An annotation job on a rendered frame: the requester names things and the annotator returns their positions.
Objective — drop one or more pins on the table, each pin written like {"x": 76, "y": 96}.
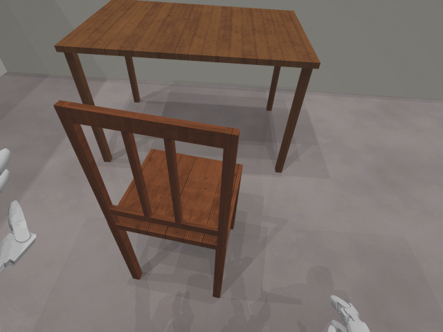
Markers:
{"x": 193, "y": 32}

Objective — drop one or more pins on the robot left hand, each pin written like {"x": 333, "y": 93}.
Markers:
{"x": 15, "y": 245}

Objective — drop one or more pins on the robot right hand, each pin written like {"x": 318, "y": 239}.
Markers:
{"x": 349, "y": 316}

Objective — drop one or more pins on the chair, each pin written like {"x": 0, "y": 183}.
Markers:
{"x": 173, "y": 196}

